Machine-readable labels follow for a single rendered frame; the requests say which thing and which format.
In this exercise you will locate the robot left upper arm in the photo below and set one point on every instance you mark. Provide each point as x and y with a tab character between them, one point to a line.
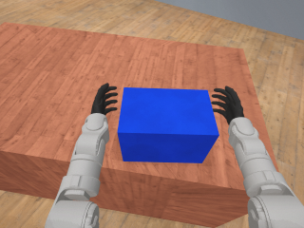
74	214

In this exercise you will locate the left robot forearm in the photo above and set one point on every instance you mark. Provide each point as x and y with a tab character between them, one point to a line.
82	178

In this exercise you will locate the carton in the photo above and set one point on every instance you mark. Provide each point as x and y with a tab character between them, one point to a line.
166	125

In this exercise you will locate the right robot forearm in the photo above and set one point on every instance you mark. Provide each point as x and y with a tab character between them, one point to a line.
257	168

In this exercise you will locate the pedestal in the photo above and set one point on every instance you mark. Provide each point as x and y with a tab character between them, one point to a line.
49	78

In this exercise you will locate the robot left hand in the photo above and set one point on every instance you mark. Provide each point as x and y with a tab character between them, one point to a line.
99	105

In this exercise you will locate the robot right upper arm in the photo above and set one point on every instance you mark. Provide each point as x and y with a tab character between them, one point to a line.
275	211

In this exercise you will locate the robot right hand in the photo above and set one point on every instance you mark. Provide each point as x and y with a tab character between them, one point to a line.
232	106

